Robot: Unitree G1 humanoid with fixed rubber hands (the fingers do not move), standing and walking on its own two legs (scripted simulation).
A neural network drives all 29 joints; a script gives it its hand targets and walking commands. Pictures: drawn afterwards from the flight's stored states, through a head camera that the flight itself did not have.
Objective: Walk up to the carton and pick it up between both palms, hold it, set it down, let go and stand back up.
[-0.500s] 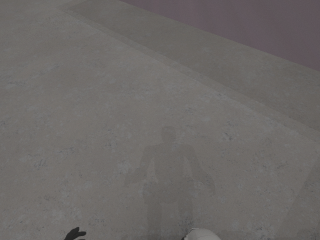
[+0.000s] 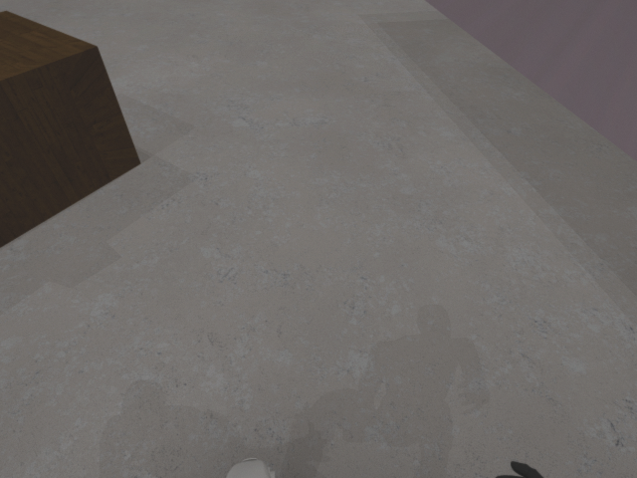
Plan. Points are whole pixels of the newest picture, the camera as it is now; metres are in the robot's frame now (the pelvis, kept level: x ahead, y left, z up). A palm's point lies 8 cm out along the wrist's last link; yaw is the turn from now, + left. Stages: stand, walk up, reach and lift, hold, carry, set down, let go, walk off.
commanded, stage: walk up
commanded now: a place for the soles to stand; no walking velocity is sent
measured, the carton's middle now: out of the picture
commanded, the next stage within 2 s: none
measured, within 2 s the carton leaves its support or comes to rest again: neither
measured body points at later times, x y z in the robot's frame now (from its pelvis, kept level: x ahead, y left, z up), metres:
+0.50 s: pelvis +0.23 +0.15 +0.00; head +0.26 +0.17 +0.45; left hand +0.34 +0.42 -0.10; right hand +0.25 -0.09 -0.13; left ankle +0.10 +0.14 -0.72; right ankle +0.41 +0.09 -0.70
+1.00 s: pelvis +0.44 +0.30 +0.00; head +0.44 +0.31 +0.45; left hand +0.28 +0.52 -0.13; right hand +0.68 +0.19 -0.11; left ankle +0.49 +0.51 -0.70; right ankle +0.42 +0.12 -0.72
